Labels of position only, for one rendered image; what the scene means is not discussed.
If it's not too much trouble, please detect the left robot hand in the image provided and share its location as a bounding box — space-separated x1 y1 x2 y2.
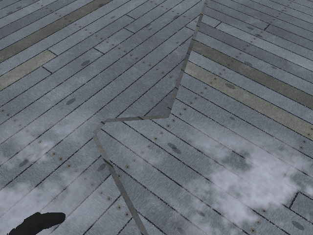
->
7 212 66 235

